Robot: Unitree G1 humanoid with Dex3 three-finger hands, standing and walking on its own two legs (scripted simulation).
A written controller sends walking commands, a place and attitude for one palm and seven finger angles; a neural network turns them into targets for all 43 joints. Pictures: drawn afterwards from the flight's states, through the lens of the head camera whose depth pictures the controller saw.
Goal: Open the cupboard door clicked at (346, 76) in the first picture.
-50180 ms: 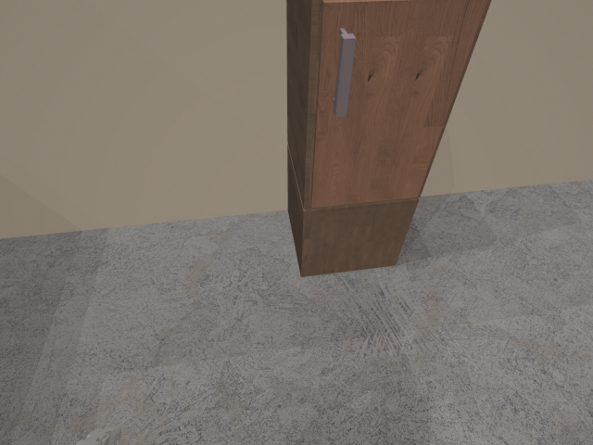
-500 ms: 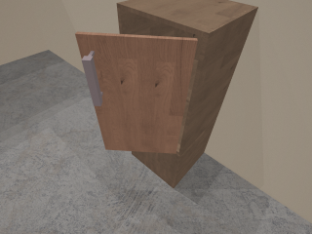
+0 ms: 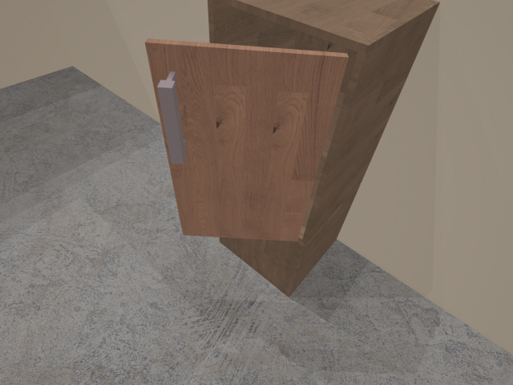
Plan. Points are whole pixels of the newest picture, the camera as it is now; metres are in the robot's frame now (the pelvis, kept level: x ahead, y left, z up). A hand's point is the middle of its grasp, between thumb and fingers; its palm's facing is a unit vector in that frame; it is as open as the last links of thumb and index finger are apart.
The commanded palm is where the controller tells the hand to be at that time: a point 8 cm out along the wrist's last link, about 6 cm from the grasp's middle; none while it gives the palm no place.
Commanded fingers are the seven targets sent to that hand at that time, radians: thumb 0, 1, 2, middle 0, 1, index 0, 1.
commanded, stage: look again from close up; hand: left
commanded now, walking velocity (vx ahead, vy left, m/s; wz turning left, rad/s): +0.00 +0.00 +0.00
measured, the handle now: (175, 119) +0.57 +0.20 +0.10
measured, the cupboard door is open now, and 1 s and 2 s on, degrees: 39 39 39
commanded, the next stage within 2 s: raise the hand with hooked fingers in 0.06 s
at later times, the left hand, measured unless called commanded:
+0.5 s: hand (154, 334) +0.19 +0.16 +0.02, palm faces -0.03 -1.00 +0.07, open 8.1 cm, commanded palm +0.11 +0.24 -0.03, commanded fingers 0.00 0.48 0.72 -0.23 -0.57 -0.23 -0.57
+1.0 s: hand (113, 312) +0.22 +0.23 +0.01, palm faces +0.02 -1.00 -0.03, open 11.1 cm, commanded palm +0.17 +0.29 +0.03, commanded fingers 0.00 -0.10 0.47 -0.27 -0.94 -0.27 -0.94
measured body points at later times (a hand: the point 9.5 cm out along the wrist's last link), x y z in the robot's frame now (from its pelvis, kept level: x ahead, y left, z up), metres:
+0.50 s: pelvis -0.04 +0.03 -0.05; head -0.05 +0.04 +0.40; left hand +0.18 +0.21 +0.01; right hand +0.15 -0.23 -0.10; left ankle +0.04 +0.07 -0.74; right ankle +0.01 -0.09 -0.74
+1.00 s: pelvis +0.01 +0.02 -0.05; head +0.04 +0.03 +0.40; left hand +0.21 +0.28 +0.01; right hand +0.19 -0.17 -0.13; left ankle +0.04 +0.07 -0.74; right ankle +0.01 -0.09 -0.74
